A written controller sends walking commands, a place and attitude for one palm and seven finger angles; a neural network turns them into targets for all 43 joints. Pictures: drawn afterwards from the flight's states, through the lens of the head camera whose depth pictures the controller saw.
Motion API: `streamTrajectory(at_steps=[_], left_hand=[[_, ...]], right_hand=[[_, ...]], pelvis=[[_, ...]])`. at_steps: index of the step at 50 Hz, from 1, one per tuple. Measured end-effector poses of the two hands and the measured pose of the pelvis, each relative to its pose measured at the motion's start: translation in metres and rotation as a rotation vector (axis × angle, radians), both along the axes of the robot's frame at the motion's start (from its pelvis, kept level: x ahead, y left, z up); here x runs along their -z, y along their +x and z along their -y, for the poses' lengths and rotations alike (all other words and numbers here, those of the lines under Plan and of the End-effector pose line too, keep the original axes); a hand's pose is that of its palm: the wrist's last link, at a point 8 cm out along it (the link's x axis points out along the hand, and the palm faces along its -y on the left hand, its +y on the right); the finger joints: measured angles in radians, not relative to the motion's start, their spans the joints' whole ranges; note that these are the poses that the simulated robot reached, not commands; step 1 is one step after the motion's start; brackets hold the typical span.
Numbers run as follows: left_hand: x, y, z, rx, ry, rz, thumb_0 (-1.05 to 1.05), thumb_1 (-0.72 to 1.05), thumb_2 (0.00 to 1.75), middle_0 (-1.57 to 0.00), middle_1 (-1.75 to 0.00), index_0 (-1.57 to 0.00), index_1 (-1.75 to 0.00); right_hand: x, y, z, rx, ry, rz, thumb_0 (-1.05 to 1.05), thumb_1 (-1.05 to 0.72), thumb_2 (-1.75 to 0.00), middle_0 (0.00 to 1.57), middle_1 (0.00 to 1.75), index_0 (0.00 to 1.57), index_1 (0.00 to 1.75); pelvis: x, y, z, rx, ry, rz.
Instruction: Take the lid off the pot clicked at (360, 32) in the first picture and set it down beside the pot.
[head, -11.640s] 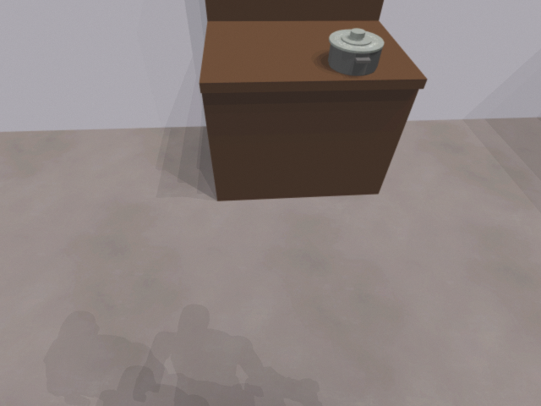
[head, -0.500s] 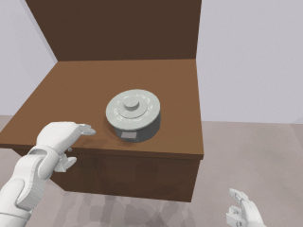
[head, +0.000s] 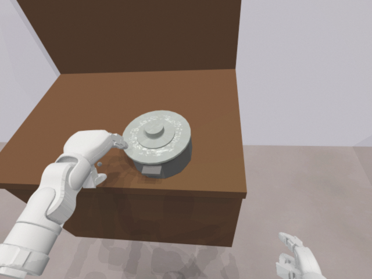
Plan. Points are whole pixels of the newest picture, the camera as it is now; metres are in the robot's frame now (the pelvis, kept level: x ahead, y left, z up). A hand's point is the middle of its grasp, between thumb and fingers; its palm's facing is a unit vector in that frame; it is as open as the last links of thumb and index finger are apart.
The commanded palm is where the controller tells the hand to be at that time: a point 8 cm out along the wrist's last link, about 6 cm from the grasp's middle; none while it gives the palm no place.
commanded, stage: move the open hand above the knob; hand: left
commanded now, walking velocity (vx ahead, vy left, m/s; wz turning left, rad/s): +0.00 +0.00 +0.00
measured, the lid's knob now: (154, 128) +0.50 +0.14 +0.01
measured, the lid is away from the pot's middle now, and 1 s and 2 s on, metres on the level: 0.00 0.00 0.00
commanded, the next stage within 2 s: lower the open fingers around the knob in 1.92 s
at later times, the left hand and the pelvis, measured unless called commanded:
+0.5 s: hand (118, 145) +0.39 +0.19 +0.07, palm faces -0.29 -0.05 -0.96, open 9.9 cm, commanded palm +0.38 +0.19 +0.14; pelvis +0.01 +0.00 +0.00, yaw +0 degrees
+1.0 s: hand (137, 126) +0.45 +0.16 +0.08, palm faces -0.30 -0.03 -0.95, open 9.9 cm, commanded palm +0.44 +0.15 +0.14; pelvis +0.02 +0.00 -0.01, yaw -1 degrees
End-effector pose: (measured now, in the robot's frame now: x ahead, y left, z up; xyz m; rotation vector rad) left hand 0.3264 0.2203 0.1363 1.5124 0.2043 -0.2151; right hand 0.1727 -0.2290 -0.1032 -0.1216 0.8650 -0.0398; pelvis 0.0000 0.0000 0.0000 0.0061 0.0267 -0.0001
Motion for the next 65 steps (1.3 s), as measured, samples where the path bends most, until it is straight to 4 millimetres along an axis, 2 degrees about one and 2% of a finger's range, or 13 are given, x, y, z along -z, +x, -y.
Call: streamTrajectory(at_steps=[14,32,38,43,50,65], left_hand=[[0.004,0.034,0.014,-0.002,0.001,-0.017,0.00,-0.22,1.31,-0.84,-0.08,-0.84,-0.08],[0.005,0.073,0.027,0.003,0.005,-0.027,0.00,-0.22,1.31,-0.84,-0.08,-0.84,-0.08],[0.008,0.089,0.034,0.006,0.012,-0.048,0.00,-0.22,1.31,-0.84,-0.08,-0.84,-0.08],[0.001,0.102,0.044,0.028,0.006,-0.027,0.00,-0.22,1.31,-0.84,-0.08,-0.84,-0.08],[0.003,0.119,0.061,0.030,0.004,-0.035,0.00,-0.22,1.31,-0.84,-0.08,-0.84,-0.08],[-0.005,0.144,0.089,0.017,0.010,-0.044,0.00,-0.22,1.31,-0.84,-0.08,-0.84,-0.08]], right_hand=[[0.008,-0.004,0.013,0.034,-0.013,-0.062,0.01,-0.91,-0.89,0.19,0.30,0.20,0.30],[0.013,-0.013,0.012,0.066,-0.011,-0.111,0.01,-0.91,-0.89,0.19,0.30,0.20,0.30],[0.017,-0.023,0.012,0.083,-0.020,-0.149,0.01,-0.91,-0.89,0.19,0.30,0.20,0.30],[0.020,-0.034,0.012,0.103,-0.020,-0.176,0.01,-0.91,-0.89,0.19,0.30,0.20,0.30],[0.026,-0.051,0.012,0.128,-0.011,-0.226,0.01,-0.91,-0.89,0.19,0.30,0.20,0.30],[0.032,-0.081,0.023,0.188,-0.022,-0.284,0.00,-0.91,-0.89,0.19,0.30,0.20,0.30]], pelvis=[[0.001,0.010,0.004,-0.003,0.000,-0.027],[0.003,0.015,0.001,0.000,-0.001,-0.057],[0.004,0.014,-0.001,-0.001,0.000,-0.069],[0.005,0.015,-0.004,0.002,0.000,-0.081],[0.006,0.015,-0.005,0.011,0.002,-0.096],[0.006,0.014,0.001,0.026,0.006,-0.118]])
